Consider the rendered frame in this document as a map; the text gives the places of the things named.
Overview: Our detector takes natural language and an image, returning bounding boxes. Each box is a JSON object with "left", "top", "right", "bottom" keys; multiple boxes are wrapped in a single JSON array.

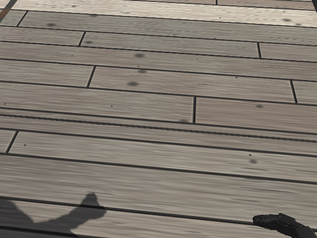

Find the robot right hand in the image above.
[{"left": 253, "top": 213, "right": 317, "bottom": 238}]

